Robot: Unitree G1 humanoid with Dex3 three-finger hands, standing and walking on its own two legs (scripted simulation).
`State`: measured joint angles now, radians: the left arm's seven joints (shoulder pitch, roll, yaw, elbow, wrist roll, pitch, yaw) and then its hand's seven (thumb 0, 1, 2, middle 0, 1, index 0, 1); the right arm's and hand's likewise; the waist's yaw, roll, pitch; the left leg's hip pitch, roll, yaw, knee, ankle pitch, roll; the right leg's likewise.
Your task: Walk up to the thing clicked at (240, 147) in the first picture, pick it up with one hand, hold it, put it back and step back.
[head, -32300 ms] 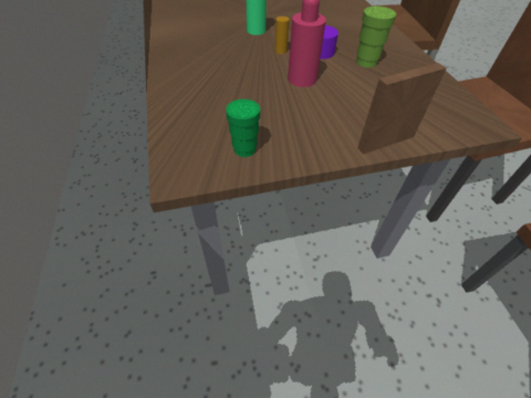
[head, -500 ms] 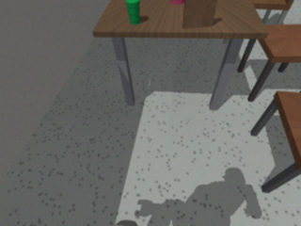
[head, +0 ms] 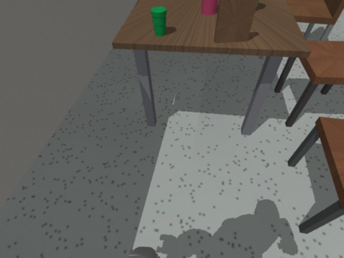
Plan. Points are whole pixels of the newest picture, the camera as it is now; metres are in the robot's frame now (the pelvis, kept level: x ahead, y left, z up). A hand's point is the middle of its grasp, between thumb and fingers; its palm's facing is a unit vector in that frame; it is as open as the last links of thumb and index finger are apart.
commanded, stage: step back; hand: left
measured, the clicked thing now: (159, 22) +1.10 +0.11 +0.02
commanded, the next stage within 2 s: stand in 0.38 s
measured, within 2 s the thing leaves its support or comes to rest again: neither
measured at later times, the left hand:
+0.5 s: hand out of the picture +0.10 +0.29 -0.15, palm faces -0.02 -0.94 -0.35, open 7.4 cm
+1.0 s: hand out of the picture +0.11 +0.27 -0.14, palm faces -0.05 -0.94 -0.33, open 7.4 cm
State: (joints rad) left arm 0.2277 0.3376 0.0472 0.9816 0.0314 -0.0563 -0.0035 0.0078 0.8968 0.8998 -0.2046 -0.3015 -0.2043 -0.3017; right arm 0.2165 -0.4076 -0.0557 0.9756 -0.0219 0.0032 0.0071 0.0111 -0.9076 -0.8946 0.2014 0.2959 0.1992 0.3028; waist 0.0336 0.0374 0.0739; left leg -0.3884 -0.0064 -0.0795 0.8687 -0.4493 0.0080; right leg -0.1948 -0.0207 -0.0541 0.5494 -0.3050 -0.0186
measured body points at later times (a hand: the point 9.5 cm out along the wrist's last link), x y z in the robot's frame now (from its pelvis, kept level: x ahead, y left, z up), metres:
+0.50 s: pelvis +0.03 +0.03 +0.00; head +0.05 +0.03 +0.45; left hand +0.10 +0.34 -0.13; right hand +0.15 -0.26 -0.12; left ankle +0.07 +0.15 -0.73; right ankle +0.00 -0.10 -0.73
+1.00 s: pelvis +0.03 +0.02 +0.01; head +0.04 +0.03 +0.46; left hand +0.11 +0.32 -0.12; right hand +0.09 -0.28 -0.12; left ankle +0.07 +0.15 -0.73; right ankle +0.00 -0.10 -0.73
